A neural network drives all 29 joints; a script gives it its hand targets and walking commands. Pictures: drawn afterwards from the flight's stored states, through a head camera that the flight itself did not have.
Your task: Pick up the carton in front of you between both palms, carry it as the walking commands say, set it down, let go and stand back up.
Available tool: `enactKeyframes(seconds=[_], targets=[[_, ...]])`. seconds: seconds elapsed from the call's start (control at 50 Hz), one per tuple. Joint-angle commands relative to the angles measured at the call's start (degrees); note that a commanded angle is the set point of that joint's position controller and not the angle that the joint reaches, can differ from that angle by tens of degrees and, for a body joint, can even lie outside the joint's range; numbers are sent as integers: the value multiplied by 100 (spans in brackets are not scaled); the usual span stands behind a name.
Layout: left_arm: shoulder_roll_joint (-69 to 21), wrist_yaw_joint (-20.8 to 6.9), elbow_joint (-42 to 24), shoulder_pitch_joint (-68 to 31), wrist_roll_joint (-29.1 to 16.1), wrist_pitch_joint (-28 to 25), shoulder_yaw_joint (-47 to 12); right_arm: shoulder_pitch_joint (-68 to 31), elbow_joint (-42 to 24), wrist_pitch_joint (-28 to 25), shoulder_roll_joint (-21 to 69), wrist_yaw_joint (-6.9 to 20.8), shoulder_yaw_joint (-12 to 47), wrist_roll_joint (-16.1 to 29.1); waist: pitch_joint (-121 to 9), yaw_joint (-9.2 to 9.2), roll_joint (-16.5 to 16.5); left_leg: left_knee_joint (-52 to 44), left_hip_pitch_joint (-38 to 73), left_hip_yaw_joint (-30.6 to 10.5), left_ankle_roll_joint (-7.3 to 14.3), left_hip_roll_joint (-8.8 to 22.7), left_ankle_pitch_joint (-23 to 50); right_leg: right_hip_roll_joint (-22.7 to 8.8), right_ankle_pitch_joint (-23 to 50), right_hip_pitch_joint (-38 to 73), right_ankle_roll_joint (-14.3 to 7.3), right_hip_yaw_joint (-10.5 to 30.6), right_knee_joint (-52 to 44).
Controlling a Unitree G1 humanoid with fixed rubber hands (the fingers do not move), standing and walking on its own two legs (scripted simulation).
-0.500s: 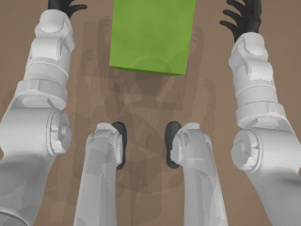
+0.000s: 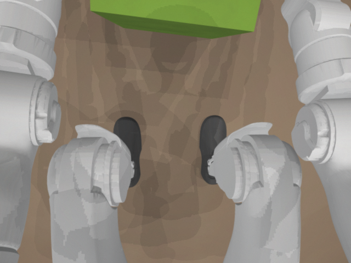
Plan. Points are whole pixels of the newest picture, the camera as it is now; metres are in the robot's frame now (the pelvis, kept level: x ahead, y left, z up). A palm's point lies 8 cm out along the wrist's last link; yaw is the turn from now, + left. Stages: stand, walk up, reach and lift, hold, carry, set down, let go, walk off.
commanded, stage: reach and lift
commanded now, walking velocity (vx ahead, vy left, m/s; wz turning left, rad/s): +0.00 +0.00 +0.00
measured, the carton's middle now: out of the picture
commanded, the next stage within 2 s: none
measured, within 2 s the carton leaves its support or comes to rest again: leaves its support in 0.82 s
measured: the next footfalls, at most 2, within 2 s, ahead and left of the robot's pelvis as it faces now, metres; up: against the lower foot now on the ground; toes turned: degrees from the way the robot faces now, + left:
none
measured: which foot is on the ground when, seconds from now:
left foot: down 0.00-1.00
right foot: down 0.00-1.00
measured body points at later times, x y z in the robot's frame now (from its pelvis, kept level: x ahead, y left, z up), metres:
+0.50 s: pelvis +0.00 +0.00 +0.01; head +0.38 +0.01 +0.23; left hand +0.59 +0.15 -0.18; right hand +0.56 -0.16 -0.18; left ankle +0.11 +0.12 -0.33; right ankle +0.12 -0.12 -0.33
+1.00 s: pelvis +0.00 -0.01 +0.02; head +0.33 +0.02 +0.32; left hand +0.56 +0.16 -0.09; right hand +0.55 -0.15 -0.09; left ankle +0.11 +0.12 -0.33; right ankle +0.12 -0.13 -0.33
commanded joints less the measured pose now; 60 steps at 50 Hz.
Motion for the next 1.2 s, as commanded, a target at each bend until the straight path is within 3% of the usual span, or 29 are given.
enactKeyframes(seconds=[0.0, 0.08, 0.2, 0.32, 0.44, 0.46, 0.48, 0.54, 0.58, 0.62, 0.7, 0.8, 0.84, 0.86, 0.88, 0.92, 0.94, 1.0, 1.08, 1.18], targets=[[591, 76, -904, -1892, -118, -153, -30, -1633, -765, -184, -929, -33, 23, 105, -8428, -164, 577, -697, 4451, 65, -125, -98, 2266, 73, 2199, 3588, 52, -313, -697], [509, 126, -1027, -1599, -74, -126, 32, -1336, -863, -168, -782, -44, 110, 135, -8647, -126, 505, -629, 4581, 109, -127, -162, 2546, 124, 2471, 3788, 71, -337, -644], [234, 22, -425, -1066, 228, -127, 308, -973, -399, -145, -447, 39, -42, -125, -7179, -51, 348, -812, 3371, 118, -125, -144, 1857, 153, 1956, 3317, 82, -207, -779], [51, -37, -450, -1312, 265, -191, 269, -1216, -479, -180, -216, 69, -43, -227, -7035, -50, 324, -898, 3166, 138, -104, -162, 1647, 192, 1854, 3372, 81, -168, -861], [-713, -74, -572, -1792, 326, -151, 121, -1675, -626, -138, 437, 88, 51, -387, -7041, -61, 333, -953, 3461, 145, -90, -284, 1468, 296, 1684, 3626, 65, -223, -903], [-1446, -200, -651, -1980, 273, -118, -103, -1941, -744, -131, 1012, 196, 187, -397, -7013, -146, 354, -952, 3524, 142, -74, -335, 1447, 359, 1670, 3627, 28, -243, -919], [-2173, -354, -667, -2252, 270, -92, -266, -2271, -769, -101, 1798, 359, 352, -401, -6923, -106, 375, -937, 3540, 154, -69, -382, 1458, 419, 1653, 3501, 13, -266, -896], [-4666, -1052, -715, -2743, 520, 164, -442, -3063, -926, 193, 4146, 1095, 634, -637, -6340, -97, 453, -848, 3287, 197, -32, -534, 1204, 554, 1295, 3265, -18, -328, -784], [-5517, -1401, -863, -2489, 720, 352, -213, -3093, -1110, 413, 4939, 1503, 596, -748, -6078, -47, 462, -810, 3161, 285, 24, -606, 1092, 587, 1131, 3026, -55, -415, -714], [-5967, -1605, -1016, -2363, 801, 493, -102, -3055, -1319, 561, 5347, 1744, 610, -770, -6100, -48, 449, -763, 3152, 337, 49, -622, 1166, 587, 1176, 2894, -74, -463, -669], [-6548, -1730, -1601, -2589, 534, 655, -425, -3154, -1913, 726, 5948, 1904, 899, -439, -7191, -47, 448, -692, 3517, 426, 50, -608, 1580, 599, 1656, 3340, -103, -526, -566], [-7253, -1613, -3263, -3169, 83, 821, -1035, -3463, -3072, 923, 6740, 1863, 1519, 92, -10559, -23, 455, -683, 5051, 505, 26, -683, 3002, 662, 2984, 4444, -79, -604, -576], [-7485, -1521, -3983, -3195, 156, 950, -1197, -3286, -3475, 1098, 6890, 1880, 1555, 34, -11821, -60, 525, -740, 5809, 403, 19, -717, 3666, 741, 3336, 4361, -70, -606, -666], [-7668, -1442, -4212, -3176, 237, 1013, -1258, -3354, -3691, 1156, 7132, 1836, 1679, 4, -12234, 69, 624, -800, 6090, 432, -4, -762, 3849, 784, 3325, 4155, -31, -643, -719], [-7821, -1384, -4236, -2950, 333, 1095, -1234, -3402, -3907, 1217, 7167, 1816, 1753, -52, -12439, 83, 617, -883, 6326, 414, -9, -774, 3932, 824, 3252, 4025, 13, -663, -819], [-7965, -1327, -4102, -2525, 563, 1266, -1103, -3376, -4063, 1327, 7231, 1809, 1811, -163, -12301, 227, 488, -1109, 6160, 453, -12, -798, 3626, 864, 2925, 3937, 68, -672, -1044], [-8074, -1343, -3875, -2276, 700, 1326, -990, -3336, -3940, 1368, 7243, 1819, 1753, -300, -11849, 287, 420, -1332, 5538, 514, -6, -820, 2978, 855, 2602, 4099, 66, -648, -1194], [-8310, -1461, -3128, -1515, 1076, 1481, -619, -2494, -3288, 1521, 7504, 1846, 1450, -813, -10067, 174, 325, -1734, 4624, 550, -62, -847, 2394, 889, 1992, 3592, 64, -594, -1735], [-8247, -1658, -2154, -1179, 1769, 1605, 331, -1866, -2268, 1638, 7326, 1880, 302, -1754, -8106, -87, 431, -2394, 3399, 545, -33, -865, 892, 895, 746, 3095, -72, -550, -2383], [-8130, -1778, -1933, -1126, 2211, 1622, 927, -1821, -2084, 1674, 7256, 1920, -182, -2201, -8097, -76, 437, -2972, 3482, 535, -5, -900, 548, 883, 477, 3391, -130, -474, -2953]])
